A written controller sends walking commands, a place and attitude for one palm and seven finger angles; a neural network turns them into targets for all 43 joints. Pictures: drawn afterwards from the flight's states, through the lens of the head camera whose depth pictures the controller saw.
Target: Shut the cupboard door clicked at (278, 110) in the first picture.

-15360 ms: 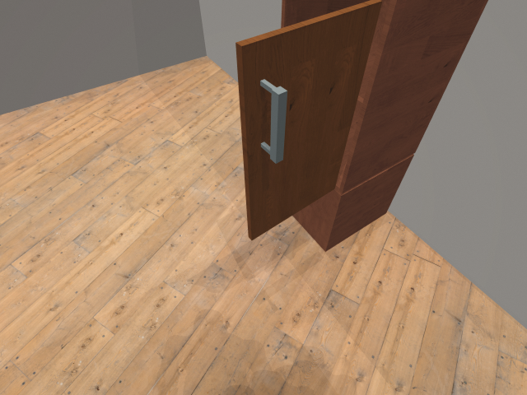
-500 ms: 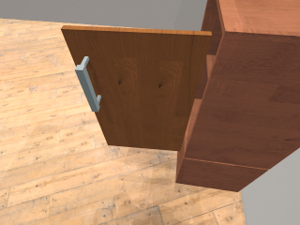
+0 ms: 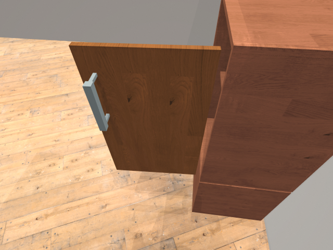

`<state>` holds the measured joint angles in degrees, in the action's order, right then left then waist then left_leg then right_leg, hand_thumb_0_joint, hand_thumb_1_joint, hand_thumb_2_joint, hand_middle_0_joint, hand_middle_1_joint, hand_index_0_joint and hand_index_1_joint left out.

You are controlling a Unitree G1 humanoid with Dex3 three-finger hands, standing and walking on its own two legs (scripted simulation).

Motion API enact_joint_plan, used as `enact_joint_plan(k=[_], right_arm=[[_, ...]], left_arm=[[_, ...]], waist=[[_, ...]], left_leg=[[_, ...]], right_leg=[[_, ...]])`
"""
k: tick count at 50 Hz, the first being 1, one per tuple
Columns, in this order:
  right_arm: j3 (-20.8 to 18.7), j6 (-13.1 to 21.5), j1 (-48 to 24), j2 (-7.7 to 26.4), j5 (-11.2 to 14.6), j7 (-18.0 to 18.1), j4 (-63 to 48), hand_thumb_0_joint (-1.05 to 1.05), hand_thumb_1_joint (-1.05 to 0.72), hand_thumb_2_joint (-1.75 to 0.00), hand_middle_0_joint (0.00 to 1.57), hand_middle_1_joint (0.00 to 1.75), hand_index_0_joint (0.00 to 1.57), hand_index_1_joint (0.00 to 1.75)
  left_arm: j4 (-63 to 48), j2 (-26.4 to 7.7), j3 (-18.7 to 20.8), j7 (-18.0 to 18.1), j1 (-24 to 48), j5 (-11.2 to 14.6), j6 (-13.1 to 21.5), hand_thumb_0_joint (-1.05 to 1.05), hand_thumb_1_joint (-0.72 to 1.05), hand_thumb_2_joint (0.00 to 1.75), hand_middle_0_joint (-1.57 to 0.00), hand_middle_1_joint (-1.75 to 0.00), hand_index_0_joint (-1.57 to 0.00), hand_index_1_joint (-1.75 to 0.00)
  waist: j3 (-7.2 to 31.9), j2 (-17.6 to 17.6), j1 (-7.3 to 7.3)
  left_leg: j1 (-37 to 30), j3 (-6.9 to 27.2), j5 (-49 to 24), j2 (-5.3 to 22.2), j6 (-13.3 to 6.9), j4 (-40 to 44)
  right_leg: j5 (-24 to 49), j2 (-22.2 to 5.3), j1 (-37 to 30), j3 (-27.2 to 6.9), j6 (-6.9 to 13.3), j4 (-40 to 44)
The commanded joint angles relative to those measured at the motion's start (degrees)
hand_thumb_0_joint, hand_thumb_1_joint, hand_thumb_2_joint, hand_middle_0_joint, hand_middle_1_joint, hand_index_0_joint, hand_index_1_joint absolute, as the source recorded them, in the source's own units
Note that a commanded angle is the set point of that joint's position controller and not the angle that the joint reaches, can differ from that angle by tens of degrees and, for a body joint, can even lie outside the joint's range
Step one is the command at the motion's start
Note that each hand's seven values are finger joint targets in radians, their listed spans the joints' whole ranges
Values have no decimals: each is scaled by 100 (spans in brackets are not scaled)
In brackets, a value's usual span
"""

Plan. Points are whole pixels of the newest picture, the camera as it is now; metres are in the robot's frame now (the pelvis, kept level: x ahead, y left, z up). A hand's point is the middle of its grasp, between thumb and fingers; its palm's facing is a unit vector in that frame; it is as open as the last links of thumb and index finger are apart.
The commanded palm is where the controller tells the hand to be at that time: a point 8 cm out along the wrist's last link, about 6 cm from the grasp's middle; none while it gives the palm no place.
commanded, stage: come to a stop and stand still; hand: left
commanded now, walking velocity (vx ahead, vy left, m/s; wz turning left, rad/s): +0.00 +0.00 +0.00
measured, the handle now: (99, 103) +0.47 +0.22 +0.09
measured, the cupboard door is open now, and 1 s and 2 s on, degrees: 93 93 93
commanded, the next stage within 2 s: look again from close up in 0.80 s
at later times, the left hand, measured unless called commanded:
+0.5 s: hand out of the picture -0.02 +0.19 -0.17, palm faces +0.01 -0.99 -0.17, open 7.4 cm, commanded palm none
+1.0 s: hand out of the picture -0.02 +0.20 -0.17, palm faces +0.01 -0.99 -0.16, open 7.4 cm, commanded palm none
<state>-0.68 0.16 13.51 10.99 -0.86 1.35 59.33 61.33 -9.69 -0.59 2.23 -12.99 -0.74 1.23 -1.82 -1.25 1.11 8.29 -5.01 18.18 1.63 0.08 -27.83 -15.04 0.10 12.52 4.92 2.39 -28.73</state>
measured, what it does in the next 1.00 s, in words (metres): stands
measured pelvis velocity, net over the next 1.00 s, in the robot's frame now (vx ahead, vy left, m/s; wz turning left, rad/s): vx -0.01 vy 0.04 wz -0.02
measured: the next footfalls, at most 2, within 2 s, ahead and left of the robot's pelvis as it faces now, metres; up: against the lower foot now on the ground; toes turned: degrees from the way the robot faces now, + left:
none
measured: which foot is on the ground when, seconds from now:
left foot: down 0.00-1.00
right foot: down 0.00-1.00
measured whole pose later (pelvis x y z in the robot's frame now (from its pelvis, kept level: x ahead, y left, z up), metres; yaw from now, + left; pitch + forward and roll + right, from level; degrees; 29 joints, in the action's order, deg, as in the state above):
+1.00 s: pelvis -0.01 +0.04 +0.00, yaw -1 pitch -2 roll +0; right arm 1.2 1.5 16.7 7.8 -0.5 1.4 65.3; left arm 64.0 -7.6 -1.0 2.1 -17.7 -0.8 0.8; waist -1.7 0.7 -0.4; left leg 6.0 -7.0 15.4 -1.7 -3.4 -23.2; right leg -12.0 -2.7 11.3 2.6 -1.0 -25.5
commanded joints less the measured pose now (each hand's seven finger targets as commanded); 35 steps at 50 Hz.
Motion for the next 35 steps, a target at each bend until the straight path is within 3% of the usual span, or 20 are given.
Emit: enact_joint_plan(k=[1, 4, 11, 35], right_arm=[[-19, 47, 453, 413, -23, -31, -206, 0, -90, -90, 20, 30, 20, 30], [9, 72, 481, 448, -30, -38, -164, 0, -90, -90, 20, 30, 20, 30], [49, 128, 643, 430, -15, -37, 8, 0, -90, -90, 20, 30, 20, 30], [96, 215, 816, 241, 27, 39, 476, 0, -90, -90, 20, 30, 20, 30]], left_arm=[[-339, -679, 85, -4, -103, 16, 54, 0, 90, 90, -20, -30, -20, -30], [-315, -668, 84, -25, -209, 30, 38, 0, 90, 90, -20, -30, -20, -30], [-206, -585, 57, -28, -416, 38, 38, 0, 90, 90, -20, -30, -20, -30], [138, -272, 24, 23, -795, 20, 25, 0, 90, 90, -20, -30, -20, -30]], waist=[[-401, 196, 35], [-360, 119, -4], [-262, 158, -39], [-343, 89, -100]], left_leg=[[394, 502, -449, 382, -124, 619], [469, 567, -247, 395, -165, 789], [554, 649, -147, 408, -206, 982], [369, 621, -949, 482, -249, 1085]], right_leg=[[253, -724, 218, -1007, 129, 860], [-132, -650, 160, -962, 89, 893], [-84, -636, 7, -877, 47, 815], [918, -634, -180, -704, -39, 562]])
